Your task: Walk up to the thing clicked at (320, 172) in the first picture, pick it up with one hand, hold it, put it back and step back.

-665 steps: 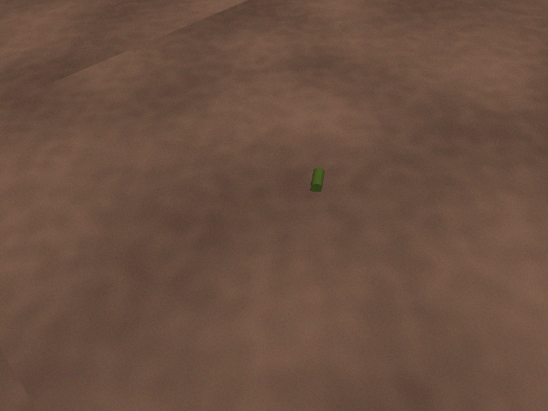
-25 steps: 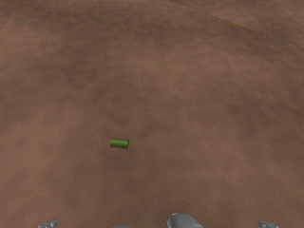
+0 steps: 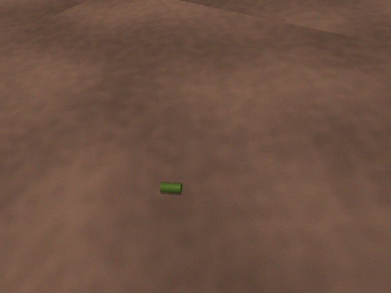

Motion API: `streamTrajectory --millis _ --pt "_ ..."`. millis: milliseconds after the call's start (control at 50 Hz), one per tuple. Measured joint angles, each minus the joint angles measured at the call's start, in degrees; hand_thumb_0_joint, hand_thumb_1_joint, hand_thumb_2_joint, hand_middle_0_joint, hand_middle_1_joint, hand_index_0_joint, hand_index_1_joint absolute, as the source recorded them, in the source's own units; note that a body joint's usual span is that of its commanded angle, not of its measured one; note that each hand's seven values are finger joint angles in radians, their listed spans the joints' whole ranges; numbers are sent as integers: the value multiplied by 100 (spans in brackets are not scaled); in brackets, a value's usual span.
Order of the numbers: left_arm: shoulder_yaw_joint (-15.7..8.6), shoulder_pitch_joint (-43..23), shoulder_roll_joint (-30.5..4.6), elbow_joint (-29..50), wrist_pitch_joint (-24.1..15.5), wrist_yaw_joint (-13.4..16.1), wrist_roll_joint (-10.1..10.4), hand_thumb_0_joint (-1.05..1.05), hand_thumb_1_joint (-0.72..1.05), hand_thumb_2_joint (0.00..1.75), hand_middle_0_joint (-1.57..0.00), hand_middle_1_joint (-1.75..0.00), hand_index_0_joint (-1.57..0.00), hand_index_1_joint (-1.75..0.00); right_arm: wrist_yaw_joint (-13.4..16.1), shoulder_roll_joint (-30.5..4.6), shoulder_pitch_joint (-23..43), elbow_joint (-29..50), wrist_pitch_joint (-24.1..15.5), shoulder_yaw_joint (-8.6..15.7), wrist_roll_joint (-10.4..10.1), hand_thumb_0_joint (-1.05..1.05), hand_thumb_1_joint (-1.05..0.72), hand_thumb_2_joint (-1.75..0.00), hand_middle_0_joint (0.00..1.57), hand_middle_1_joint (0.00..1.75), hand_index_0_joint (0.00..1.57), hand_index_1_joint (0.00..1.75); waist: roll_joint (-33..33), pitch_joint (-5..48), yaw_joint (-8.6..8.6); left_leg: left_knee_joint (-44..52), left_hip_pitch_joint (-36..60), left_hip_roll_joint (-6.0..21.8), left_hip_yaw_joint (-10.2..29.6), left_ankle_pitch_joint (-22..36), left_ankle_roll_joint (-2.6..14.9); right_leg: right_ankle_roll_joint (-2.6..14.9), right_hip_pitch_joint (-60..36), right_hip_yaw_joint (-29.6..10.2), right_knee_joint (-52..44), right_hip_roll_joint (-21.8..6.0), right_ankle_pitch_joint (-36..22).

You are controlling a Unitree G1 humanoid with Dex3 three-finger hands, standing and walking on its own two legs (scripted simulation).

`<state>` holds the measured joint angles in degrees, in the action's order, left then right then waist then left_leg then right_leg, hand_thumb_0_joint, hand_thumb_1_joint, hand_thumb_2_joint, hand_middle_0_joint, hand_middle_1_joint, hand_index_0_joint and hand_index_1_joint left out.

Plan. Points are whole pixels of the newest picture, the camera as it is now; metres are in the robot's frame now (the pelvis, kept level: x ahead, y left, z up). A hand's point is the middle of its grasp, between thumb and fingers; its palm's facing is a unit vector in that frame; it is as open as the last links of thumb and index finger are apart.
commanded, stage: walk up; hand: left
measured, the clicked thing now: (171, 187) +0.76 +0.24 -0.74
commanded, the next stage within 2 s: stand in 0.92 s
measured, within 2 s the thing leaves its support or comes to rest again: neither
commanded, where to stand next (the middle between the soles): +0.38 +0.01 m, yaw +0 degrees
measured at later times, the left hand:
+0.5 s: hand out of the picture +0.09 +0.27 -0.15, palm faces +0.01 -0.93 -0.38, open 7.4 cm
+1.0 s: hand out of the picture +0.12 +0.27 -0.14, palm faces +0.01 -0.94 -0.35, open 7.4 cm
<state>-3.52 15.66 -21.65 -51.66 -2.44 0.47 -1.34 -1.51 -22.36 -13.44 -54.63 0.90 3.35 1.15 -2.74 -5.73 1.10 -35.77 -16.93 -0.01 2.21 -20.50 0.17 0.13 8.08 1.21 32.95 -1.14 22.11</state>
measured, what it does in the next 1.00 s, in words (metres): steps on the spot: right foot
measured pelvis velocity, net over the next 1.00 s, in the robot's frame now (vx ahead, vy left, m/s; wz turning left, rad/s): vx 0.02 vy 0.02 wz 0.01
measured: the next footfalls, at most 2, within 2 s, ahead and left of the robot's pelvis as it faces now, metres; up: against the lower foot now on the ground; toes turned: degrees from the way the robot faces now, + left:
right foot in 0.28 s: +0.07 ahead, -0.12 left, +0.00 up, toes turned -2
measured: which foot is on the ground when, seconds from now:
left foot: down 0.00-1.00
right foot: down 0.00-0.06, up 0.08-0.26, down 0.28-1.00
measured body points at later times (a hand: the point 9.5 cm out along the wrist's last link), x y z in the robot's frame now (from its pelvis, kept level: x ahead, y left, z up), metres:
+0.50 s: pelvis +0.02 +0.01 +0.00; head +0.03 +0.00 +0.45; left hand +0.09 +0.32 -0.12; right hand +0.10 -0.30 -0.13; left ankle +0.02 +0.13 -0.73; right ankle +0.03 -0.12 -0.73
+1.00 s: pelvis +0.02 +0.02 +0.02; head +0.03 +0.02 +0.46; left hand +0.12 +0.32 -0.11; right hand +0.14 -0.28 -0.11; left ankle +0.02 +0.13 -0.73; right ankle +0.03 -0.12 -0.73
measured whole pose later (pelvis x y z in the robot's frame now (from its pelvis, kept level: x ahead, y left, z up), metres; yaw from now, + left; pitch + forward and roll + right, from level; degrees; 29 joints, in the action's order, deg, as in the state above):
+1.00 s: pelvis +0.02 +0.02 +0.02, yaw +0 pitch -3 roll +0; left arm -0.8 4.1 -20.6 -62.8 -1.0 0.1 -0.7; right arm -0.8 -19.3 -3.5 -62.0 -0.8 1.0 0.3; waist 0.2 -3.7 0.7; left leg -23.0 -7.2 -1.3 3.4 -13.0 0.1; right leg -1.6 7.7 1.3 22.3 -2.2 11.7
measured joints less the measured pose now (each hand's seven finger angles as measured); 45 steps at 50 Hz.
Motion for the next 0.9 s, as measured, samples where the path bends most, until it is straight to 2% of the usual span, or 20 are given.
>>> streamTrajectory --millis 20,40,60,80,120,160,260,300,320,360,420,460,480,500,560,680,900 --pt "10 -52 -42 14 23 10 24 0 90 90 -21 -30 -21 -30 1 44 42 -6 -37 5 -2 1 -91 -90 20 30 20 30 81 -57 -12 260 99 -51 -39 499 10 -34 38 7 130 -63 76" --pt "13 -117 -91 12 55 24 46 0 90 90 -21 -30 -20 -30 5 113 109 -14 -73 12 2 1 -91 -90 20 30 20 30 228 -144 2 351 169 -141 -102 730 3 -49 88 -43 315 -165 143" --pt "14 -176 -109 7 93 42 74 0 90 90 -21 -30 -20 -30 5 165 170 9 -110 13 14 1 -91 -90 20 30 20 30 331 -211 26 366 209 -190 -171 735 8 -21 232 -117 628 -221 99" --pt "19 -231 -95 -1 137 55 107 0 90 90 -21 -30 -20 -30 6 189 203 58 -151 8 14 1 -91 -90 20 30 20 30 336 -242 11 330 211 -173 -173 688 27 21 416 -179 1037 -160 231" --pt "60 -336 -60 -44 217 61 118 0 90 90 -21 -30 -20 -30 2 222 202 130 -212 2 1 1 -90 -90 20 30 20 30 264 -210 -59 294 211 -82 -81 623 94 120 706 -239 1665 55 862" --pt "83 -374 -64 -39 236 25 113 0 90 90 -20 -30 -20 -30 9 260 199 164 -197 -28 5 1 -90 -90 20 30 20 30 294 -123 -65 383 264 -30 -76 641 102 193 906 -284 1880 121 1036" --pt "87 -374 -58 -120 142 -49 95 0 90 90 -20 -30 -20 -30 17 234 322 198 -138 -83 31 1 -90 -90 21 30 21 30 390 20 -95 305 251 -7 -140 565 19 110 790 -151 696 -19 256" --pt "69 -370 -1 -239 81 -15 53 0 90 90 -21 -30 -20 -30 22 164 410 194 -68 -85 -12 1 -90 -90 20 30 21 30 287 11 -87 -3 170 83 -130 382 -37 49 581 -83 121 64 -529" --pt "65 -379 66 -316 65 7 18 0 90 90 -21 -30 -20 -30 40 121 443 165 -34 -77 -43 1 -90 -90 20 30 21 30 142 -6 -104 -157 147 178 -51 290 -63 24 506 -7 68 159 -643" --pt "95 -318 147 -408 48 11 -49 0 90 90 -21 -30 -20 -30 73 102 430 86 28 -66 -90 1 -90 -90 20 30 20 30 29 132 -72 -444 42 96 175 -177 -30 31 503 48 64 210 -579" --pt "122 -309 186 -501 99 -1 -76 0 90 90 -21 -30 -20 -30 67 95 378 -27 26 -67 -114 1 -90 -90 20 30 20 30 91 240 21 -677 58 -80 163 -526 -1 58 542 -29 89 92 -489" --pt "133 -367 216 -545 92 -2 -67 0 90 90 -21 -30 -20 -30 64 52 331 -105 -30 -73 -117 0 -91 -90 20 30 20 30 49 264 -19 -231 225 -60 182 -198 51 -23 569 24 79 39 -472" --pt "140 -421 221 -562 87 -8 -51 0 90 90 -21 -30 -20 -30 69 35 317 -154 -58 -71 -102 0 -91 -90 20 30 20 30 23 250 -41 41 317 -32 190 148 34 -60 590 58 103 21 -449" --pt "138 -496 207 -583 92 -11 -29 0 90 90 -21 -30 -20 -30 83 62 333 -226 -74 -70 -81 0 -91 -90 20 30 20 30 83 190 -34 144 373 -84 160 256 4 -91 589 33 130 -44 -431" --pt "128 -654 164 -615 100 -11 63 0 90 90 -21 -30 -20 -30 77 161 347 -376 -100 -133 -64 0 -91 -90 20 30 20 30 200 121 11 347 480 -141 81 273 2 -142 516 -45 -47 -108 -514" --pt "136 -985 37 -705 108 17 122 0 90 90 -21 -30 -20 -30 88 315 535 -535 -112 -209 -94 1 -90 -90 20 30 20 30 307 58 -44 554 609 -138 93 359 29 -169 324 -27 -380 -107 -676" --pt "210 -1247 73 -914 124 -15 97 0 90 90 -20 -30 -20 -30 83 321 915 -684 -121 -214 -73 1 -90 -90 20 30 20 30 310 177 -48 997 832 -148 117 609 29 -188 86 1 -830 -126 -920"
